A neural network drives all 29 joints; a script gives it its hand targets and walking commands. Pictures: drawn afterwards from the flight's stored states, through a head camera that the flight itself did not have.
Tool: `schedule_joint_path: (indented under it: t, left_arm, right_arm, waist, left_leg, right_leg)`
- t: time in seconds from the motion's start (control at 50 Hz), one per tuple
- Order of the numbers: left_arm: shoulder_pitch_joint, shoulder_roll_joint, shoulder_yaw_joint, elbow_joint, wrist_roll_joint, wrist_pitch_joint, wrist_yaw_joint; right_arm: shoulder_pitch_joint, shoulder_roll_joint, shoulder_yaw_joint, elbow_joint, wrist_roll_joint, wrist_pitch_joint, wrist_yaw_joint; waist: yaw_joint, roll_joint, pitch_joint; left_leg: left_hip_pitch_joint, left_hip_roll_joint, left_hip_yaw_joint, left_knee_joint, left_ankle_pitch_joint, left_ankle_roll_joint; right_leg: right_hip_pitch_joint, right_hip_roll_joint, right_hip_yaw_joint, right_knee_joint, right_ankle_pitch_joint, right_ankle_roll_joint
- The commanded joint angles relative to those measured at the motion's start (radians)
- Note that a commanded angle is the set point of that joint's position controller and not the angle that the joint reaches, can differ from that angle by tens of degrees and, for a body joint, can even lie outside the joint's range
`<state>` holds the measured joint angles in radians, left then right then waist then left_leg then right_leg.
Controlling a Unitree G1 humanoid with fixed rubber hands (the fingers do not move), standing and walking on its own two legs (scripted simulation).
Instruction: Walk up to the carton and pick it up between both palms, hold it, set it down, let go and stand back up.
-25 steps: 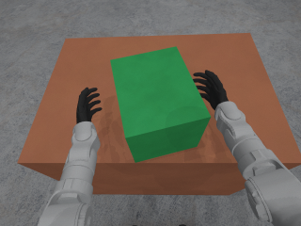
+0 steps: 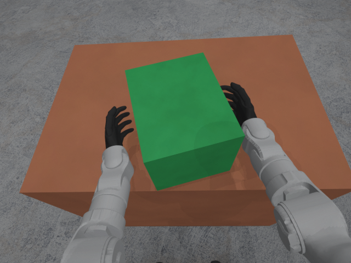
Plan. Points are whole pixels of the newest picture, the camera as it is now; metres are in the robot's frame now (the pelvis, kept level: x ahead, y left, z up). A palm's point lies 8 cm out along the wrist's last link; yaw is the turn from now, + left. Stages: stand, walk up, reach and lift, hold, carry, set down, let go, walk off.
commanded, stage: reach and lift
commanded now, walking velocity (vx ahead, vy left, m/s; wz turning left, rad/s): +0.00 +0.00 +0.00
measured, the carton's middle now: (179, 122) +0.45 +0.04 +0.00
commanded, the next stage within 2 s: none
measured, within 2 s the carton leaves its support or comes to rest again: leaves its support in 1.58 s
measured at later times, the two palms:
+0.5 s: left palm (117, 139) +0.39 +0.18 +0.03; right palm (243, 117) +0.44 -0.10 +0.04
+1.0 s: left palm (116, 141) +0.38 +0.18 +0.03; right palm (241, 118) +0.44 -0.10 +0.04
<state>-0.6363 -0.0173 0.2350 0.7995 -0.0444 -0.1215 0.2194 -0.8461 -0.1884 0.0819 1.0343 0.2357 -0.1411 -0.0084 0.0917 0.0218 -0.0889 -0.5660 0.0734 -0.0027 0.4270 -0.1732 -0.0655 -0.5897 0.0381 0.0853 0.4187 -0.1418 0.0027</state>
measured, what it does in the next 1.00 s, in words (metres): stands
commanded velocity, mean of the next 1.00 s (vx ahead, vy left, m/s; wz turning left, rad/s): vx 0.00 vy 0.00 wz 0.00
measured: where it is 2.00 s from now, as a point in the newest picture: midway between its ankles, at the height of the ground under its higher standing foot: outside the picture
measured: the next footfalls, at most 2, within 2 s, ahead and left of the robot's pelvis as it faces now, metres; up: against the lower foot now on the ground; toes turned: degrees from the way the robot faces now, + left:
none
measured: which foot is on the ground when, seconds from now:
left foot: down 0.00-1.00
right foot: down 0.00-1.00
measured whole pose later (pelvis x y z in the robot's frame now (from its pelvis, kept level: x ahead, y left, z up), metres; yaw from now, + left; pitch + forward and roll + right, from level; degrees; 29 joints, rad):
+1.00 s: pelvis -0.01 +0.00 +0.00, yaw +0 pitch +17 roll +0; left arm -0.68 -0.13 0.48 0.80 0.17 -0.14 0.20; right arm -0.84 -0.04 -0.26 1.03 -0.17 -0.16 0.01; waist 0.09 0.03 -0.11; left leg -0.57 0.08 0.00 0.44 -0.17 -0.07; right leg -0.59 0.04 0.09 0.43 -0.14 0.00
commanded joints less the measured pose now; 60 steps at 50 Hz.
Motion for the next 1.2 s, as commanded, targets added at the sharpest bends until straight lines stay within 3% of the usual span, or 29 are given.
schedule_joint_path:
  t: [0.0,0.02,0.08,0.1,0.12,0.18,0.22,0.24,0.44,0.56,0.58,0.6,0.66,0.72,0.76,0.8,0.86,0.96,0.98,1.04,1.12,1.16,1.18]
  left_arm:
    - [-0.417,-0.058,0.020,-0.119,0.127,-0.075,0.017]
    - [-0.413,-0.079,0.011,-0.136,0.131,-0.070,0.022]
    - [-0.429,-0.070,0.034,-0.123,0.149,-0.073,0.021]
    - [-0.434,-0.087,0.017,-0.147,0.146,-0.078,0.022]
    - [-0.425,-0.086,0.029,-0.132,0.157,-0.076,0.021]
    - [-0.428,-0.095,0.025,-0.125,0.162,-0.076,0.021]
    - [-0.452,-0.098,0.021,-0.123,0.148,-0.079,0.021]
    - [-0.442,-0.096,0.028,-0.126,0.161,-0.075,0.025]
    - [-0.486,-0.107,0.036,-0.061,0.170,-0.047,0.023]
    - [-0.480,-0.168,0.019,-0.073,0.189,-0.054,0.015]
    - [-0.480,-0.180,0.023,-0.061,0.197,-0.057,0.011]
    - [-0.485,-0.201,0.018,-0.062,0.197,-0.060,0.002]
    - [-0.520,-0.293,0.025,-0.063,0.247,-0.065,-0.031]
    - [-0.539,-0.592,-0.027,-0.038,0.344,-0.071,-0.125]
    - [-0.491,-0.657,-0.076,-0.008,0.360,-0.076,-0.150]
    - [-0.465,-0.652,-0.074,-0.002,0.369,-0.077,-0.154]
    - [-0.451,-0.657,-0.088,0.007,0.367,-0.073,-0.154]
    - [-0.453,-0.641,-0.069,0.054,0.364,-0.083,-0.161]
    - [-0.469,-0.646,-0.087,0.036,0.356,-0.087,-0.158]
    - [-0.458,-0.644,-0.076,0.042,0.372,-0.076,-0.155]
    - [-0.513,-0.630,-0.069,0.029,0.362,-0.077,-0.156]
    - [-0.480,-0.627,-0.056,0.046,0.376,-0.071,-0.156]
    - [-0.484,-0.630,-0.072,0.038,0.366,-0.075,-0.156]
  right_arm:
    - [-0.480,-0.019,-0.058,-0.147,-0.085,-0.072,-0.017]
    - [-0.477,-0.012,-0.060,-0.145,-0.081,-0.074,-0.019]
    - [-0.485,-0.002,-0.061,-0.145,-0.089,-0.066,-0.022]
    - [-0.475,0.012,-0.069,-0.153,-0.095,-0.071,-0.021]
    - [-0.476,0.014,-0.066,-0.145,-0.093,-0.068,-0.020]
    - [-0.469,0.028,-0.077,-0.138,-0.110,-0.063,-0.025]
    - [-0.489,0.047,-0.071,-0.159,-0.112,-0.057,-0.025]
    - [-0.473,0.045,-0.072,-0.145,-0.108,-0.049,-0.023]
    - [-0.502,0.069,-0.103,-0.121,-0.133,-0.013,-0.028]
    - [-0.492,0.130,-0.099,-0.128,-0.157,-0.019,-0.017]
    - [-0.512,0.152,-0.086,-0.152,-0.158,-0.024,-0.013]
    - [-0.507,0.179,-0.091,-0.145,-0.179,-0.025,-0.009]
    - [-0.515,0.311,-0.108,-0.148,-0.247,-0.035,0.023]
    - [-0.494,0.676,-0.090,-0.161,-0.397,-0.062,0.099]
    - [-0.429,0.774,-0.086,-0.156,-0.456,-0.074,0.122]
    - [-0.393,0.772,-0.110,-0.125,-0.485,-0.082,0.136]
    - [-0.382,0.774,-0.127,-0.105,-0.500,-0.091,0.137]
    - [-0.397,0.783,-0.123,-0.098,-0.519,-0.101,0.137]
    - [-0.383,0.788,-0.131,-0.079,-0.521,-0.103,0.136]
    - [-0.379,0.767,-0.150,-0.058,-0.527,-0.098,0.137]
    - [-0.394,0.783,-0.153,-0.053,-0.525,-0.090,0.137]
    - [-0.375,0.792,-0.154,-0.041,-0.529,-0.087,0.138]
    - [-0.393,0.782,-0.146,-0.061,-0.527,-0.091,0.137]
  waist:
    - [0.137,-0.055,-0.908]
    - [0.132,-0.039,-0.904]
    - [0.141,-0.064,-0.894]
    - [0.131,-0.044,-0.916]
    - [0.142,-0.043,-0.894]
    - [0.124,-0.048,-0.868]
    - [0.134,-0.065,-0.900]
    - [0.137,-0.044,-0.876]
    - [0.124,-0.071,-0.798]
    - [0.122,-0.051,-0.812]
    - [0.140,-0.065,-0.816]
    - [0.122,-0.071,-0.811]
    - [0.132,-0.072,-0.828]
    - [0.112,-0.084,-0.822]
    - [0.089,-0.081,-0.820]
    - [0.087,-0.070,-0.797]
    - [0.069,-0.052,-0.790]
    - [0.088,-0.091,-0.768]
    - [0.071,-0.078,-0.780]
    - [0.070,-0.064,-0.764]
    - [0.069,-0.090,-0.761]
    - [0.083,-0.079,-0.749]
    - [0.072,-0.074,-0.768]
  left_leg:
    - [0.255,-0.065,0.100,0.105,0.523,-0.030]
    - [0.277,-0.064,0.096,0.107,0.540,-0.034]
    - [0.251,-0.066,0.101,0.107,0.513,-0.025]
    - [0.266,-0.063,0.091,0.105,0.519,-0.030]
    - [0.262,-0.066,0.095,0.109,0.526,-0.028]
    - [0.253,-0.066,0.095,0.106,0.499,-0.026]
    - [0.254,-0.065,0.092,0.107,0.483,-0.022]
    - [0.258,-0.064,0.097,0.101,0.476,-0.023]
    - [0.241,-0.062,0.103,0.081,0.394,-0.005]
    - [0.263,-0.059,0.103,0.086,0.430,-0.013]
    - [0.253,-0.061,0.102,0.088,0.421,-0.010]
    - [0.244,-0.060,0.105,0.082,0.418,-0.009]
    - [0.246,-0.065,0.110,0.068,0.418,-0.006]
    - [0.246,-0.076,0.122,0.039,0.426,-0.005]
    - [0.232,-0.078,0.118,0.031,0.440,-0.001]
    - [0.218,-0.076,0.120,0.009,0.448,0.006]
    - [0.239,-0.075,0.115,0.006,0.441,0.003]
    - [0.196,-0.074,0.113,-0.009,0.402,0.014]
    - [0.208,-0.073,0.112,-0.011,0.419,0.009]
    - [0.224,-0.071,0.111,-0.019,0.412,0.009]
    - [0.202,-0.070,0.113,-0.025,0.374,0.016]
    - [0.204,-0.070,0.121,-0.024,0.390,0.018]
    - [0.211,-0.073,0.116,-0.025,0.382,0.014]
  right_leg:
    - [0.392,0.055,-0.096,0.050,0.430,-0.021]
    - [0.386,0.058,-0.100,0.050,0.435,-0.025]
    - [0.395,0.054,-0.092,0.057,0.428,-0.020]
    - [0.389,0.054,-0.098,0.056,0.422,-0.024]
    - [0.387,0.055,-0.092,0.054,0.428,-0.026]
    - [0.391,0.051,-0.092,0.051,0.405,-0.023]
    - [0.377,0.054,-0.099,0.053,0.370,-0.021]
    - [0.367,0.053,-0.097,0.046,0.344,-0.024]
    - [0.341,0.046,-0.096,0.023,0.223,-0.025]
    - [0.339,0.049,-0.106,0.026,0.256,-0.028]
    - [0.350,0.046,-0.102,0.032,0.258,-0.026]
    - [0.351,0.043,-0.107,0.028,0.257,-0.022]
    - [0.384,0.035,-0.109,0.023,0.278,-0.019]
    - [0.463,0.017,-0.119,0.024,0.377,-0.005]
    - [0.499,0.015,-0.126,0.035,0.457,-0.002]
    - [0.557,0.012,-0.127,0.042,0.511,0.007]
    - [0.551,0.018,-0.137,0.026,0.478,-0.003]
    - [0.594,0.006,-0.130,0.029,0.478,0.007]
    - [0.589,0.007,-0.134,0.033,0.497,0.005]
    - [0.583,0.009,-0.139,0.021,0.461,0.002]
    - [0.588,0.004,-0.135,0.025,0.438,0.011]
    - [0.595,0.002,-0.135,0.024,0.460,0.010]
    - [0.595,0.002,-0.135,0.020,0.446,0.006]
